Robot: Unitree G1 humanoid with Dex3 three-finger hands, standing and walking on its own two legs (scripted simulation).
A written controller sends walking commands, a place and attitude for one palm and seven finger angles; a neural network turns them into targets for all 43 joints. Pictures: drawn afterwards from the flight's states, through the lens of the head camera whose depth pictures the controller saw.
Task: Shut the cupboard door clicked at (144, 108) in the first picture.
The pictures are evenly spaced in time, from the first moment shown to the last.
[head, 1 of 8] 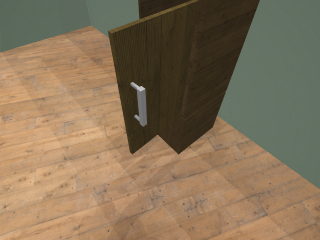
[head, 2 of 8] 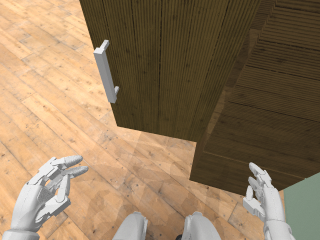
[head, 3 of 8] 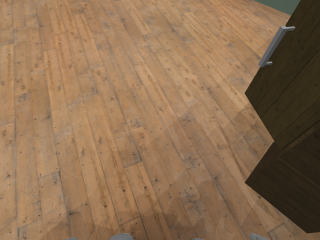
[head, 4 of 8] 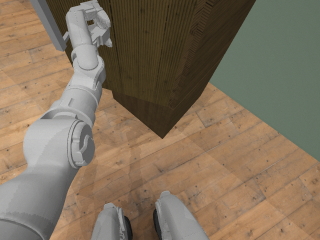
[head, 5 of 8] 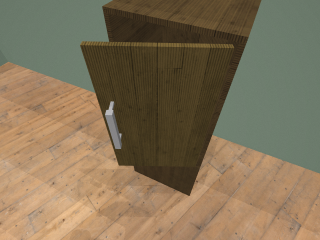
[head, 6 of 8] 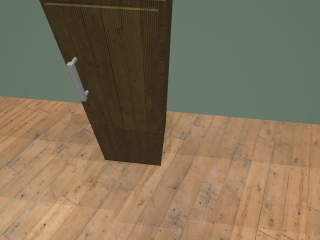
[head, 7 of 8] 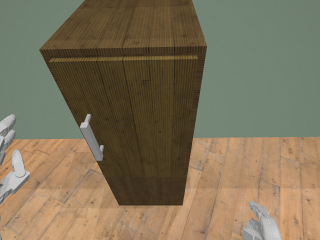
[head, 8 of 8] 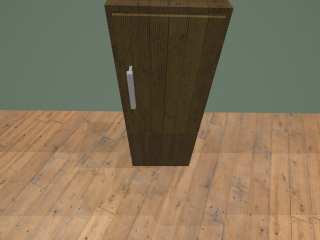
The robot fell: no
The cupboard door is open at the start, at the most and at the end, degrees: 94 94 0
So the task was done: yes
